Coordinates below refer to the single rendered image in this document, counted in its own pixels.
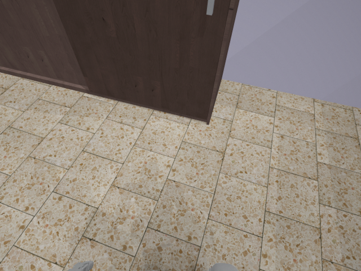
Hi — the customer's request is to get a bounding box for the wardrobe door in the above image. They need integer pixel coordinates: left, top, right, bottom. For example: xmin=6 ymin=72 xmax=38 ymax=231
xmin=53 ymin=0 xmax=230 ymax=120
xmin=0 ymin=0 xmax=87 ymax=86

